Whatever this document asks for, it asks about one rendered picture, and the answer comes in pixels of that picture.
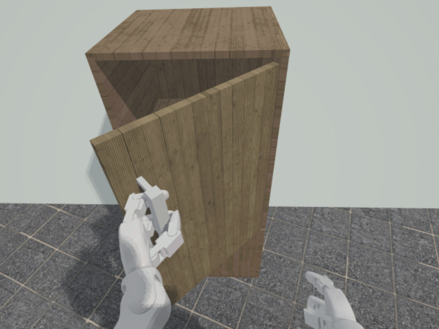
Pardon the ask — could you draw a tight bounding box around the right robot hand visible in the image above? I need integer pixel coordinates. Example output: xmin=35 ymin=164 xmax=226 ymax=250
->
xmin=303 ymin=271 xmax=357 ymax=329

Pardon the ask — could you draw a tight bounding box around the left robot forearm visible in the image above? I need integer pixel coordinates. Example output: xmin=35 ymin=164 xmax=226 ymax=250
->
xmin=113 ymin=267 xmax=171 ymax=329

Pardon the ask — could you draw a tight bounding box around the left robot hand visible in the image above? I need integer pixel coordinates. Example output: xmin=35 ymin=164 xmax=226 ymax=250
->
xmin=119 ymin=190 xmax=184 ymax=275

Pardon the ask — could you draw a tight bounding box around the handle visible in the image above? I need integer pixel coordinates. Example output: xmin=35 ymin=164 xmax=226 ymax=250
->
xmin=136 ymin=176 xmax=170 ymax=236

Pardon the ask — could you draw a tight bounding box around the cupboard door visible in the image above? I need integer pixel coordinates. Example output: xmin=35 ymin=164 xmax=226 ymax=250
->
xmin=90 ymin=62 xmax=280 ymax=306

